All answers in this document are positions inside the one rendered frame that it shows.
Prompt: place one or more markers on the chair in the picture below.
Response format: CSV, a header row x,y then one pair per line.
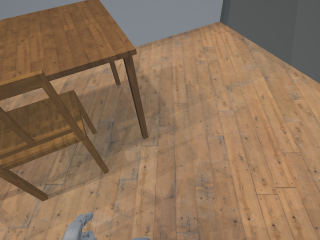
x,y
40,128

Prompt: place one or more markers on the left robot hand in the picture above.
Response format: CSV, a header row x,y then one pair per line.
x,y
74,229

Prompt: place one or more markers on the table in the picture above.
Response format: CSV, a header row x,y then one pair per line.
x,y
65,40

